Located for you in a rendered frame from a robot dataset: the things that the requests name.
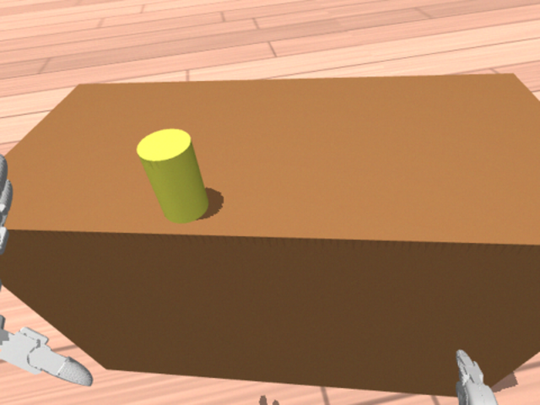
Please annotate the left robot hand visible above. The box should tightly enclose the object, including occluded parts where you can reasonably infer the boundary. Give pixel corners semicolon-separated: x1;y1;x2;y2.
0;154;93;386

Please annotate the can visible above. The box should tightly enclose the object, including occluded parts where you can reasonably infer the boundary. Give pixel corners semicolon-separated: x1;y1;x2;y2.
137;129;208;224

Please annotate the right robot hand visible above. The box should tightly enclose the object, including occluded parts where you can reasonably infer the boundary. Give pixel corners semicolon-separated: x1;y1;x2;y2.
456;350;498;405

